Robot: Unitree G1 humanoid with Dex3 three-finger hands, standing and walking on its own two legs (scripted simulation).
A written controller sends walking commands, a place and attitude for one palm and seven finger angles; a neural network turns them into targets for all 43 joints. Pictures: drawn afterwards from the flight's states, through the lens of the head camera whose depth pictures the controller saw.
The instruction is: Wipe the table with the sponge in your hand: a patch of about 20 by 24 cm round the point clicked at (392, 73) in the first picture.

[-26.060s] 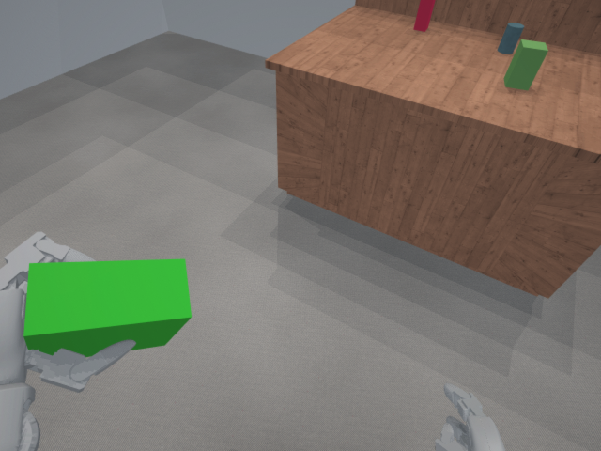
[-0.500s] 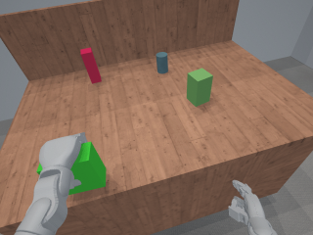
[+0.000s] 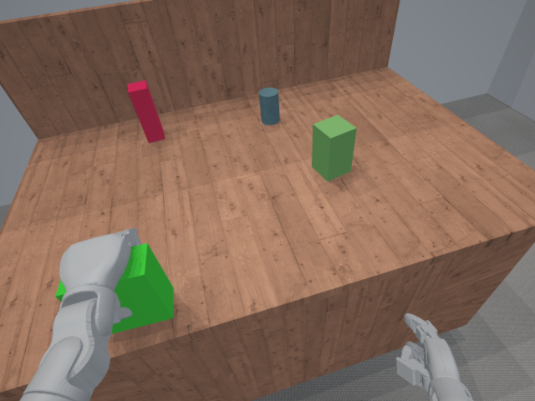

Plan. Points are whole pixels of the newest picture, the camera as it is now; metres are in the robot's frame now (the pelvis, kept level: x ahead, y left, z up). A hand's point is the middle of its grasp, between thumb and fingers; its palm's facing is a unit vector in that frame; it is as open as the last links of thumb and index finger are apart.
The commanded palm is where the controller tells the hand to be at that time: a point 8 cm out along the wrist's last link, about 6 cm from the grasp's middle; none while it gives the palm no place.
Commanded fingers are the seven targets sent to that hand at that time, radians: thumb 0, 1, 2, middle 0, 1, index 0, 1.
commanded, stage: move the sponge above the wiping area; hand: left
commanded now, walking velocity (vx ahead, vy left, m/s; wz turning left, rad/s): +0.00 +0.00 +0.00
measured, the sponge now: (128, 298) +0.25 +0.28 +0.01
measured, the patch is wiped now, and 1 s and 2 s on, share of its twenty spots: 0.00 0.00 0.05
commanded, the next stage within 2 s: lower the sponge onto the table in 0.42 s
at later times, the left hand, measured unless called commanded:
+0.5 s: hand (119, 279) +0.24 +0.27 +0.07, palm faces +0.04 -0.08 -1.00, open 10.2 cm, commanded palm +0.22 +0.27 +0.13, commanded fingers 0.00 0.10 1.30 -1.20 -1.60 -1.20 -1.60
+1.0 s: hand (123, 280) +0.25 +0.27 +0.06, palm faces -0.01 -0.07 -1.00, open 10.2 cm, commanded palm +0.23 +0.27 +0.13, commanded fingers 0.00 0.10 1.30 -1.20 -1.60 -1.20 -1.60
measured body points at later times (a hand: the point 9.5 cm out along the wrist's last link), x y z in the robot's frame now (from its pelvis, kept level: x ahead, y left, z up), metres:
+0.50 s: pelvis +0.00 +0.01 +0.00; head -0.01 -0.03 +0.45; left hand +0.24 +0.27 +0.12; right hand +0.26 -0.18 -0.08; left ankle +0.04 +0.13 -0.74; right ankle +0.00 -0.10 -0.74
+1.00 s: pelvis +0.00 +0.00 +0.00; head -0.02 -0.05 +0.45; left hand +0.24 +0.27 +0.12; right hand +0.24 -0.21 -0.08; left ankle +0.04 +0.13 -0.74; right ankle +0.00 -0.10 -0.74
